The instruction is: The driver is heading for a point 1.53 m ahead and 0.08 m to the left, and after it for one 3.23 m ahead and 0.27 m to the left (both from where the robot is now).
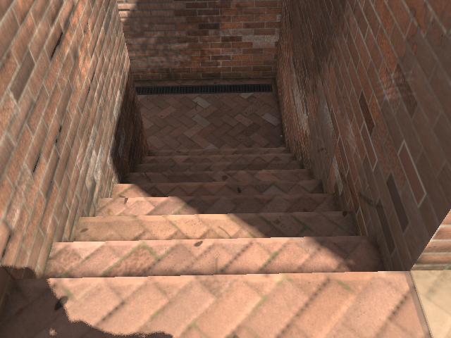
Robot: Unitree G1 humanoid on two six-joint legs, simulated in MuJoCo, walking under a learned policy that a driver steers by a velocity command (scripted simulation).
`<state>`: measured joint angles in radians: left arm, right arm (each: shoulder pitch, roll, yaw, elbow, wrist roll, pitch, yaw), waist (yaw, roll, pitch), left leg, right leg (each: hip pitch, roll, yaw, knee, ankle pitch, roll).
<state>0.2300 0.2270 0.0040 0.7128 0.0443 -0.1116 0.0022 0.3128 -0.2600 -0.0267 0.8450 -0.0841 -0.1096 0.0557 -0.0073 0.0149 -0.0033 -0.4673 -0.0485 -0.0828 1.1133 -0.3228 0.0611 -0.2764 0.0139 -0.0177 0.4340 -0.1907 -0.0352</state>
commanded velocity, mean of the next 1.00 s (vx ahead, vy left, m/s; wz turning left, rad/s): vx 0.50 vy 0.00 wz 0.08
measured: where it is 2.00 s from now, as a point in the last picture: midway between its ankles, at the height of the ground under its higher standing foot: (223, 280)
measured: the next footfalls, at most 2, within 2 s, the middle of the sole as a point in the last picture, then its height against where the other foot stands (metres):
left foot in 0.36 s outside the picture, level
right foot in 0.88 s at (242, 304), level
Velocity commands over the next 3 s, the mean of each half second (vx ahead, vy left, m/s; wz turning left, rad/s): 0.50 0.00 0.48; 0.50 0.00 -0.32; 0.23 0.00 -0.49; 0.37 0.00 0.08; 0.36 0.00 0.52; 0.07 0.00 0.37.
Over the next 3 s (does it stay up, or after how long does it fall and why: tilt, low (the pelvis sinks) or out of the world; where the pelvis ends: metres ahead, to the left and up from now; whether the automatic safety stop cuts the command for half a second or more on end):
stays up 0.82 0.04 -0.21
